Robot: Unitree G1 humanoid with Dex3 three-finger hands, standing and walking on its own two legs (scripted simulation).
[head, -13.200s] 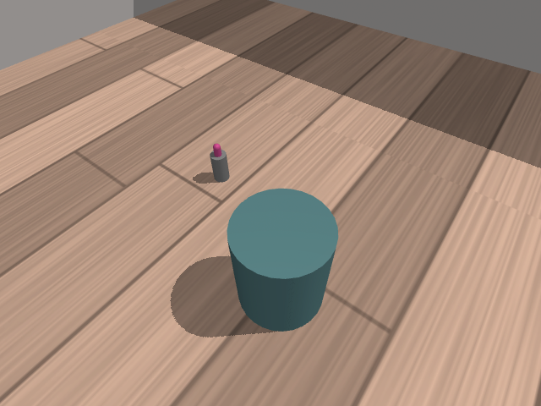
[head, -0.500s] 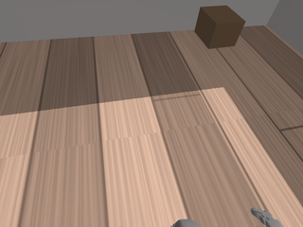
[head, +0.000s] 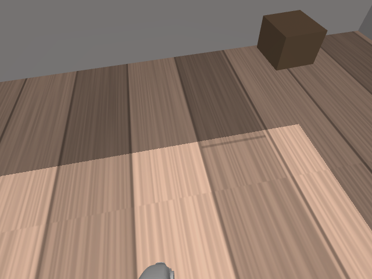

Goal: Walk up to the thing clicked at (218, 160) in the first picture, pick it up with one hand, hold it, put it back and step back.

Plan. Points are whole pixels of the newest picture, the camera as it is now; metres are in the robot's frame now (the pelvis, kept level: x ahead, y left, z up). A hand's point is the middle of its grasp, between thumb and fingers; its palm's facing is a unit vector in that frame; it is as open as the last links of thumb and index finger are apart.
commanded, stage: walk up
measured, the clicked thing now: out of the picture -0.31 +1.29 -0.66
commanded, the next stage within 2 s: stand in 1.80 s
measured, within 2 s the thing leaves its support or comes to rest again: neither
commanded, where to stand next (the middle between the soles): +0.37 +0.01 m, yaw +0 degrees
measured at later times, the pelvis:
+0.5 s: pelvis +0.17 +0.00 -0.01, yaw -1 degrees
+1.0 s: pelvis +0.29 +0.02 -0.02, yaw +0 degrees
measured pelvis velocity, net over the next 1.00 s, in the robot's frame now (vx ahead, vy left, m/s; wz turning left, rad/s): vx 0.29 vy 0.02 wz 0.00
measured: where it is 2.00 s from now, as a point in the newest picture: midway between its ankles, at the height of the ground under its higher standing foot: (198, 254)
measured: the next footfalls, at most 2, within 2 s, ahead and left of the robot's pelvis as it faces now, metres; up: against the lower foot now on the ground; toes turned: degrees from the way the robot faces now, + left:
left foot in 0.10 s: +0.19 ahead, +0.14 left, +0.00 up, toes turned +6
right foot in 0.52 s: +0.35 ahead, -0.12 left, +0.00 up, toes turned -3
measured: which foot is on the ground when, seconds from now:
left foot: up 0.00-0.08, down 0.10-0.54, up 0.56-0.86, down 0.88-1.00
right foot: down 0.00-0.14, up 0.16-0.50, down 0.52-1.00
